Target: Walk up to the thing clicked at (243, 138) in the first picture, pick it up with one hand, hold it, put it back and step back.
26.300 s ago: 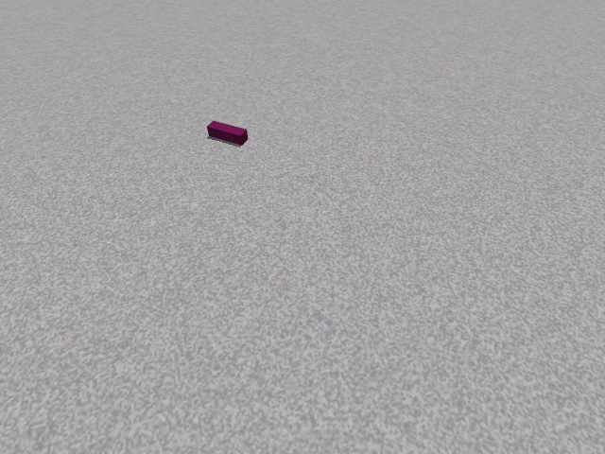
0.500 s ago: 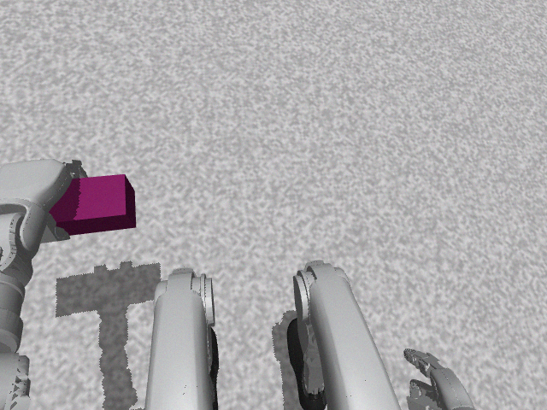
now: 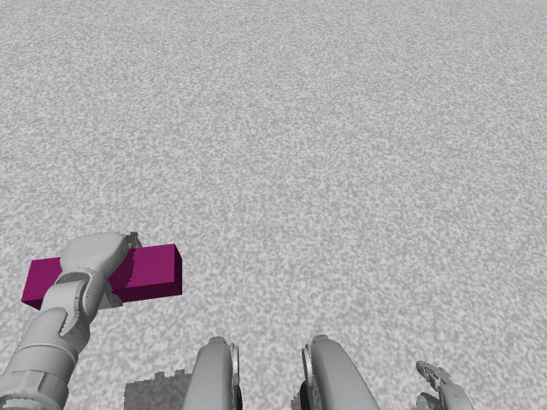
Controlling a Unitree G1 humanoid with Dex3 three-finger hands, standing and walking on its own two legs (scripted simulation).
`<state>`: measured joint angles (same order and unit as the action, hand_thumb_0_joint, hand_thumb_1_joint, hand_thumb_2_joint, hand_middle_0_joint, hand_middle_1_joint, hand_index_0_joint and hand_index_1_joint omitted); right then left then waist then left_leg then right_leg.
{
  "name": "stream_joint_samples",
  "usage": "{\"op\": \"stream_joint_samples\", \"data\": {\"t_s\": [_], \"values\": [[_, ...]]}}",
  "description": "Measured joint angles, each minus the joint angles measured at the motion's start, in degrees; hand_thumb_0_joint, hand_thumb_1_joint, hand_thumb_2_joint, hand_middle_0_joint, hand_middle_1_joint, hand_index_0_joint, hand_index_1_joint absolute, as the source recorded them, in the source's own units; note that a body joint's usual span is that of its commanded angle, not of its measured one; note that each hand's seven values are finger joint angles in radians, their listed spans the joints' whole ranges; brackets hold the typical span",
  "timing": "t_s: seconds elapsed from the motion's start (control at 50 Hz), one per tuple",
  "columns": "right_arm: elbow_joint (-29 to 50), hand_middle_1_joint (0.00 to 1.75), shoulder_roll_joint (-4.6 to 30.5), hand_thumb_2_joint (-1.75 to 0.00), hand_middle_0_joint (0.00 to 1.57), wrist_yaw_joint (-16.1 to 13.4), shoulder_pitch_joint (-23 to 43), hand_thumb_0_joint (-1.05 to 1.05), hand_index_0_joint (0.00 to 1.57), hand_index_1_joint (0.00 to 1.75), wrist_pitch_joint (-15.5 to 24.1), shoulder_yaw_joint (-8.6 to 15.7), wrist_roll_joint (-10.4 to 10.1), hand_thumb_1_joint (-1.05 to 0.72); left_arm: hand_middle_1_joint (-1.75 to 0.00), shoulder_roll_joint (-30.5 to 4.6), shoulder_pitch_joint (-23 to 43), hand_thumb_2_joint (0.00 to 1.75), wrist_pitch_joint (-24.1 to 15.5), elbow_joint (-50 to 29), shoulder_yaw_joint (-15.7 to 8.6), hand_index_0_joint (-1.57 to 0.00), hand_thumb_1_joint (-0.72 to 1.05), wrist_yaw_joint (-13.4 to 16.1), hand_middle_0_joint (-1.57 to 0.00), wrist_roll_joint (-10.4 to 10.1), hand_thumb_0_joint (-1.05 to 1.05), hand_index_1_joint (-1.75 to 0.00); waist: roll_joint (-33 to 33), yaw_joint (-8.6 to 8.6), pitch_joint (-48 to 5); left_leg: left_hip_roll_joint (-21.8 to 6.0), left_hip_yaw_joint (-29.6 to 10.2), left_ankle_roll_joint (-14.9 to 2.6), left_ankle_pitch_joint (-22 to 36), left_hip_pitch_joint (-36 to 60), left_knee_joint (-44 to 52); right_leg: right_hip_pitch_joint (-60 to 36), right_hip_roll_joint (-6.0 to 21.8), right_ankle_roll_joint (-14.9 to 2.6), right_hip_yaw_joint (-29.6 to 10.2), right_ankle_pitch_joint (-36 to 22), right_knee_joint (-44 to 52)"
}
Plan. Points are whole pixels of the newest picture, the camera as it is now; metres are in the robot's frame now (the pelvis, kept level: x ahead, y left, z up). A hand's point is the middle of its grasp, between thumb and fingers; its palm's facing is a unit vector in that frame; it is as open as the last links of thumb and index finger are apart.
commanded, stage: lift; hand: left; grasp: from above
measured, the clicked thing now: (110, 278) +0.35 +0.27 -0.10
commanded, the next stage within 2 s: hold in 0.56 s
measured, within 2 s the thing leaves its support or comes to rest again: neither
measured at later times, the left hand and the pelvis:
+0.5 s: hand (112, 237) +0.37 +0.23 +0.02, palm faces -0.44 -0.09 -0.89, open 9.9 cm; pelvis +0.04 +0.00 +0.10, yaw +0 degrees
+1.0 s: hand (106, 213) +0.38 +0.22 +0.07, palm faces -0.44 -0.07 -0.89, open 9.9 cm; pelvis +0.07 +0.00 +0.13, yaw +0 degrees
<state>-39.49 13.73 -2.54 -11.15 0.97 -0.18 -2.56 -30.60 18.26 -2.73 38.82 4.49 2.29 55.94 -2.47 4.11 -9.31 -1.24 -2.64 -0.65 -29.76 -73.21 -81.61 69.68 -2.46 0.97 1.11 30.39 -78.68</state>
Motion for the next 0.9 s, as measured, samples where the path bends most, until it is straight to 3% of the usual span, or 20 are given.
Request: {"op": "stream_joint_samples", "data": {"t_s": [0.22, 0.34, 0.56, 0.9], "values": [[-2.1, 0.30, 0.5, -0.90, 0.20, -0.3, -2.6, 0.01, 0.20, 0.30, 1.5, 1.3, 0.0, -0.91, -0.77, 4.6, 0.1, 0.60, 0.5, 5.8, 3.0, -0.63, 0.00, 4.4, -0.58, 2.0, 0.00, -0.69, 0.0, -0.55, 1.1, 0.0, 1.1, 0.14, 3.0, 15.5, 13.8, -15.0, 0.2, -0.20, -1.2, -3.2, 13.4], [-2.9, 0.30, 0.3, -0.90, 0.20, -0.1, -3.5, 0.01, 0.20, 0.30, 1.2, 1.7, 0.0, -0.91, -0.79, 6.5, 1.0, 0.60, 2.5, 8.0, 4.0, -0.62, 0.00, 5.7, -0.57, 1.7, 0.00, -0.71, 0.1, -0.64, 2.0, -0.2, 1.8, 0.17, 4.8, 22.7, 20.7, -21.9, 0.2, -0.28, -1.9, -5.1, 20.2], [-2.7, 0.30, 0.2, -0.90, 0.20, -0.1, -4.5, 0.01, 0.20, 0.30, 0.4, 2.2, 0.0, -0.91, -0.77, 8.1, 0.1, 0.60, 4.2, 7.5, 5.1, -0.63, 0.00, 4.5, -0.58, 0.5, 0.00, -0.69, 0.0, -0.65, 3.8, 0.1, 2.8, 0.21, 7.6, 33.1, 30.7, -31.7, 0.6, -0.34, -2.9, -8.0, 29.7], [-2.7, 0.30, 0.7, -0.89, 0.20, -0.1, -2.7, 0.01, 0.20, 0.30, -0.7, 2.7, -0.6, -0.91, -0.78, 8.7, -1.0, 0.60, 4.6, 5.2, 6.9, -0.63, 0.00, 2.7, -0.58, 0.8, 0.00, -0.70, -0.1, -2.18, 4.8, 0.5, 3.4, 0.24, 10.4, 43.6, 40.4, -41.6, 1.2, -0.39, -3.6, -10.4, 38.6]]}}
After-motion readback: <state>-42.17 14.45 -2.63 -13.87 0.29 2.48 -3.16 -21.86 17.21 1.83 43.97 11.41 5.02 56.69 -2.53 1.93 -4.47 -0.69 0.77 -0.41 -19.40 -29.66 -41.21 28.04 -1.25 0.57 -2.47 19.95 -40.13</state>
